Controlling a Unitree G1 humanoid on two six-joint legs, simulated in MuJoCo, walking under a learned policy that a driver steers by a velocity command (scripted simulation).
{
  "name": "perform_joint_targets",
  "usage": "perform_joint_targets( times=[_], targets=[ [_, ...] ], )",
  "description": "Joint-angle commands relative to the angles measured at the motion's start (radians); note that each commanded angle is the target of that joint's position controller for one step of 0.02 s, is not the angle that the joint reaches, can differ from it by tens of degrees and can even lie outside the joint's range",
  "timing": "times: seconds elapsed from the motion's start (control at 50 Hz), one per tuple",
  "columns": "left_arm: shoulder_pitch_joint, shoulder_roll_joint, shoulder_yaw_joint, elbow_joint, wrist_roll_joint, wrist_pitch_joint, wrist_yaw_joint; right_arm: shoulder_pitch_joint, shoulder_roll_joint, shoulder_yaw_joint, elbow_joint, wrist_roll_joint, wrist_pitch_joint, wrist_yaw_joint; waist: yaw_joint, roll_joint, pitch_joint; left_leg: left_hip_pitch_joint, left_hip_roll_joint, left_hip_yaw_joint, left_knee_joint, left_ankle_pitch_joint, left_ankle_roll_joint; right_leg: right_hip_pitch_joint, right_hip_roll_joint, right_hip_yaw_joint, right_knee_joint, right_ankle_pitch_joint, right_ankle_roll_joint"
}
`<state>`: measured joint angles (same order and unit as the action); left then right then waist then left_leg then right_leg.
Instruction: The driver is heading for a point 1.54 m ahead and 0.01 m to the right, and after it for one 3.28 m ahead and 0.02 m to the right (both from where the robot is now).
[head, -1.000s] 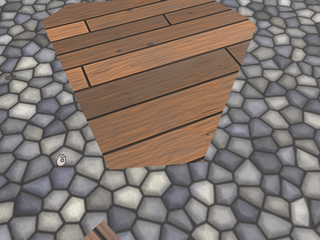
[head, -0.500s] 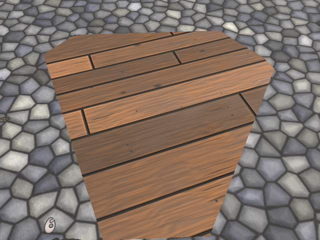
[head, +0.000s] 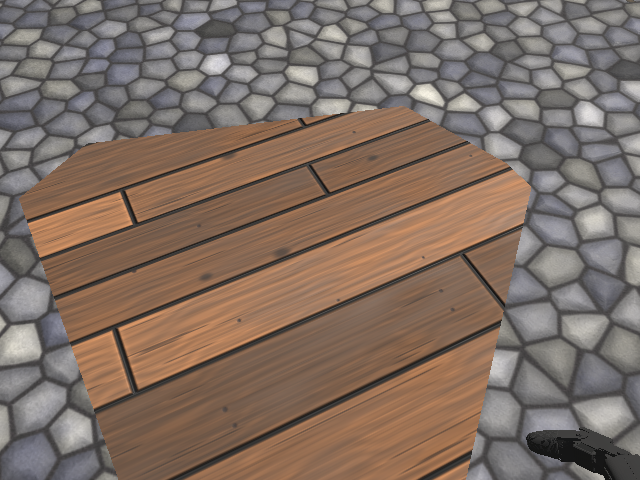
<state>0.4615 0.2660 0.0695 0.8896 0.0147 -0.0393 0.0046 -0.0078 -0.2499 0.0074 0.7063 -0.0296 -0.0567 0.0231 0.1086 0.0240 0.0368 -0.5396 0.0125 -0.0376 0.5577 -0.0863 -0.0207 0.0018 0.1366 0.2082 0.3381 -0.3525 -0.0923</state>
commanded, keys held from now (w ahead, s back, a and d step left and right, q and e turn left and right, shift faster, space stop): w+e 0.24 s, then w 0.20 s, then w+q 0.30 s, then q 0.26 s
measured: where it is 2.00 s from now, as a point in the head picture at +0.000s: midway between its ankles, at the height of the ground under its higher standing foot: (394, 349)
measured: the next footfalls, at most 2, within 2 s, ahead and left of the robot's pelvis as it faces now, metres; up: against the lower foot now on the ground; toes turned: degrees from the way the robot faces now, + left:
left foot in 0.04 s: +0.19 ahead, +0.12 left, +0.00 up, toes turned -4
right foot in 0.54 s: +0.39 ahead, -0.15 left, +0.00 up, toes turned -16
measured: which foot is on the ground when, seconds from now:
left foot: up 0.00-0.02, down 0.04-0.54, up 0.56-1.00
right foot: down 0.00-0.04, up 0.06-0.52, down 0.54-1.00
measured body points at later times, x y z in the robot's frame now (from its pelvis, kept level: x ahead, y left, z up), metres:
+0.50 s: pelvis +0.25 -0.01 +0.00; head +0.28 -0.02 +0.45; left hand +0.52 +0.15 -0.09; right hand +0.14 -0.25 -0.13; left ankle +0.15 +0.12 -0.73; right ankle +0.35 -0.14 -0.71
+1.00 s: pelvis +0.48 -0.07 -0.01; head +0.52 -0.06 +0.44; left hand +0.49 +0.19 -0.15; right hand +0.63 -0.31 -0.13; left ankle +0.61 +0.00 -0.72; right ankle +0.35 -0.14 -0.73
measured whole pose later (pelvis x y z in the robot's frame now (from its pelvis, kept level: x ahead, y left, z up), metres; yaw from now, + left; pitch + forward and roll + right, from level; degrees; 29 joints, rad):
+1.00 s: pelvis +0.48 -0.07 -0.01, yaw -1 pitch +0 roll -1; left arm 0.34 0.23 0.04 0.91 0.01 -0.06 0.03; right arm 0.13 -0.23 -0.04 0.79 -0.05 -0.02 0.05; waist 0.03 0.02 0.08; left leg -0.50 0.00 0.10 0.60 -0.09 0.09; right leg 0.00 -0.02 -0.28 0.45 -0.43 -0.01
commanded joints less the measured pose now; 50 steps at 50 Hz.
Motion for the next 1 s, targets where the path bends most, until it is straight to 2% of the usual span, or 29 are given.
perform_joint_targets(
  times=[0.02,0.04,0.06,0.08,0.1,0.12,0.14,0.16,0.2,0.24,0.3,0.36,0.46,0.5,0.52,0.54,0.56,0.58,0.6,0.62,0.64,0.68,0.76,0.8,0.86,0.9,0.96,0.98,1.0],
  targets=[
    [-0.065,0.184,0.041,-0.072,-0.004,-0.018,0.0,0.188,-0.16,-0.053,-0.009,0.001,-0.034,-0.024,-0.166,-0.067,-0.112,0.387,-0.031,0.004,-0.122,-0.041,0.053,-0.124,-0.191,0.144,0.233,0.703,-0.036],
    [-0.063,0.136,0.028,-0.095,-0.017,-0.028,-0.01,0.333,-0.227,-0.071,0.002,-0.019,-0.043,-0.042,-0.221,0.027,-0.243,0.614,0.147,-0.164,-0.15,-0.192,0.104,-0.23,-0.132,0.078,0.473,0.522,-0.011],
    [0.045,0.031,0.006,-0.121,-0.047,-0.028,-0.008,0.378,-0.308,-0.092,-0.005,-0.037,-0.03,-0.052,-0.179,0.231,-0.361,0.875,0.428,-0.567,-0.208,-0.262,0.208,-0.526,0.013,-0.06,0.746,-0.143,0.022],
    [0.055,0.117,0.014,-0.111,-0.012,-0.013,0.001,0.345,-0.269,-0.096,0.0,-0.017,-0.012,-0.048,-0.153,0.185,-0.332,0.798,0.448,-0.739,-0.257,-0.396,0.251,-0.643,-0.048,-0.096,0.868,-0.196,0.013],
    [-0.016,0.14,0.021,-0.099,0.004,-0.003,-0.002,0.283,-0.172,-0.074,-0.015,-0.011,-0.009,-0.044,-0.144,0.049,-0.177,0.656,0.392,-0.586,-0.281,-0.417,0.227,-0.658,-0.102,-0.094,0.895,-0.097,0.015],
    [-0.072,0.124,0.019,-0.107,0.007,0.0,-0.014,0.239,-0.118,-0.06,-0.012,-0.008,-0.012,-0.039,-0.135,0.007,-0.09,0.544,0.332,-0.431,-0.306,-0.299,0.201,-0.639,-0.132,-0.107,0.86,-0.025,0.024],
    [-0.091,0.108,0.018,-0.111,0.012,0.007,-0.024,0.233,-0.103,-0.055,-0.005,-0.009,-0.017,-0.038,-0.123,0.045,-0.053,0.482,0.287,-0.315,-0.328,-0.182,0.175,-0.615,-0.157,-0.117,0.827,0.003,0.032],
    [-0.093,0.102,0.018,-0.113,0.023,0.02,-0.034,0.244,-0.098,-0.053,0.01,-0.004,-0.024,-0.039,-0.11,0.084,-0.034,0.438,0.254,-0.233,-0.344,-0.102,0.16,-0.593,-0.171,-0.126,0.81,0.015,0.041],
    [-0.1,0.086,0.014,-0.123,0.023,0.036,-0.047,0.276,-0.106,-0.058,0.03,0.006,-0.043,-0.031,-0.099,0.093,-0.039,0.418,0.247,-0.153,-0.357,0.04,0.168,-0.583,-0.176,-0.14,0.809,0.043,0.049],
    [-0.162,0.078,0.01,-0.149,0.024,0.043,-0.057,0.294,-0.114,-0.065,0.044,0.013,-0.055,-0.027,-0.099,0.08,-0.03,0.435,0.253,-0.088,-0.384,0.101,0.18,-0.642,-0.19,-0.144,0.794,0.094,0.059],
    [-0.256,0.059,0.0,-0.182,0.025,0.039,-0.066,0.341,-0.112,-0.067,0.076,0.009,-0.057,-0.022,-0.113,0.065,-0.009,0.448,0.235,-0.01,-0.407,0.158,0.189,-0.694,-0.187,-0.141,0.69,0.182,0.071],
    [-0.347,0.033,-0.019,-0.206,0.023,0.03,-0.07,0.36,-0.113,-0.067,0.102,0.01,-0.055,-0.014,-0.127,0.067,0.012,0.433,0.2,0.075,-0.417,0.178,0.174,-0.634,-0.173,-0.181,0.486,0.284,0.07],
    [-0.477,0.041,-0.035,-0.248,0.028,0.018,-0.069,0.459,-0.149,-0.073,0.168,0.014,-0.036,-0.018,-0.158,0.072,0.039,0.51,0.241,0.086,-0.379,0.286,0.169,-0.531,-0.16,-0.271,0.273,0.228,0.024],
    [-0.435,0.054,-0.031,-0.235,0.034,0.006,-0.055,0.471,-0.168,-0.075,0.192,0.016,-0.023,-0.02,-0.127,0.077,0.014,0.559,0.244,0.075,-0.269,0.52,0.166,-0.436,-0.125,-0.295,0.21,0.147,-0.006],
    [-0.325,0.065,-0.024,-0.198,0.04,-0.006,-0.046,0.468,-0.173,-0.074,0.202,0.02,-0.017,-0.021,-0.071,0.06,-0.044,0.551,0.221,0.092,-0.131,0.623,0.154,-0.291,-0.098,-0.302,0.141,0.168,-0.024],
    [-0.159,0.102,-0.008,-0.139,0.054,-0.02,-0.033,0.466,-0.155,-0.066,0.199,0.027,-0.016,-0.02,-0.004,0.022,-0.149,0.447,0.176,0.118,0.06,0.535,0.135,-0.044,-0.125,-0.269,0.115,0.202,-0.048],
    [-0.003,0.204,0.019,-0.119,0.077,-0.026,-0.014,0.465,-0.078,-0.043,0.141,0.043,-0.022,-0.013,0.045,-0.132,-0.303,0.173,0.102,0.155,0.385,0.138,0.1,0.266,-0.413,0.05,0.093,0.101,-0.112],
    [0.005,0.269,0.035,-0.121,0.048,-0.016,-0.004,0.535,-0.046,-0.043,0.132,0.043,-0.016,-0.016,0.009,-0.263,-0.385,-0.054,-0.042,0.097,0.634,-0.477,0.086,0.352,-0.619,0.397,-0.016,0.163,-0.188],
    [-0.05,0.213,0.025,-0.119,0.019,-0.011,-0.002,0.448,-0.136,-0.073,0.146,0.026,-0.002,-0.026,0.007,-0.105,-0.26,-0.103,0.008,-0.022,0.682,-0.404,0.1,0.229,-0.558,0.288,-0.022,0.152,-0.16],
    [-0.13,0.145,0.005,-0.118,0.014,-0.016,-0.004,0.414,-0.11,-0.071,0.137,0.031,-0.006,-0.02,-0.039,-0.107,-0.121,-0.104,0.043,-0.022,0.643,-0.322,0.104,0.087,-0.506,0.138,-0.061,0.196,-0.124],
    [-0.179,0.09,-0.009,-0.118,0.013,-0.024,-0.008,0.412,-0.088,-0.07,0.151,0.031,-0.002,-0.017,-0.069,-0.098,-0.061,-0.07,0.068,-0.013,0.59,-0.269,0.101,-0.005,-0.455,0.039,-0.106,0.231,-0.083],
    [-0.21,0.047,-0.021,-0.108,0.006,-0.038,-0.004,0.453,-0.059,-0.071,0.179,0.005,0.024,-0.005,-0.114,-0.13,-0.018,0.002,0.082,-0.001,0.559,-0.212,0.082,-0.119,-0.4,-0.086,-0.162,0.271,-0.046],
    [-0.173,0.062,-0.011,-0.073,0.001,-0.07,0.003,0.355,-0.034,-0.078,0.146,0.002,0.045,0.015,-0.132,-0.101,0.026,-0.086,0.085,0.016,0.541,-0.101,0.061,-0.119,-0.391,-0.218,-0.193,0.492,-0.058],
    [-0.161,0.056,-0.013,-0.058,0.0,-0.069,0.01,0.305,-0.021,-0.075,0.122,-0.001,0.045,0.017,-0.139,-0.099,0.037,-0.102,0.077,0.041,0.463,-0.045,0.047,-0.116,-0.38,-0.306,-0.153,0.718,-0.059],
    [-0.165,0.062,-0.014,-0.046,-0.004,-0.061,0.017,0.205,0.011,-0.057,0.084,0.002,0.041,0.027,-0.121,-0.124,0.04,-0.003,0.046,0.109,0.221,0.073,0.052,-0.147,-0.342,-0.411,-0.11,0.789,-0.043],
    [-0.138,0.085,-0.008,-0.032,-0.006,-0.054,0.023,0.172,0.004,-0.055,0.068,-0.004,0.043,0.033,-0.105,-0.127,0.021,0.044,0.02,0.143,0.131,0.095,0.068,-0.1,-0.356,-0.425,-0.064,0.834,-0.037],
    [-0.142,0.121,0.007,-0.026,-0.009,-0.037,0.036,0.221,-0.038,-0.068,0.063,-0.017,0.042,0.03,-0.13,-0.134,-0.023,0.12,-0.025,0.161,0.077,-0.015,0.116,-0.026,-0.388,-0.425,0.093,0.988,-0.02],
    [-0.15,0.131,0.012,-0.029,-0.009,-0.028,0.04,0.272,-0.055,-0.076,0.072,-0.02,0.038,0.026,-0.149,-0.128,-0.053,0.17,-0.049,0.162,0.049,-0.049,0.137,-0.013,-0.387,-0.425,0.198,1.01,-0.013],
    [-0.164,0.138,0.016,-0.036,-0.011,-0.017,0.039,0.356,-0.073,-0.086,0.095,-0.025,0.027,0.018,-0.187,-0.092,-0.104,0.266,-0.075,0.157,-0.031,-0.007,0.159,-0.025,-0.368,-0.433,0.365,0.934,0.006]
  ],
)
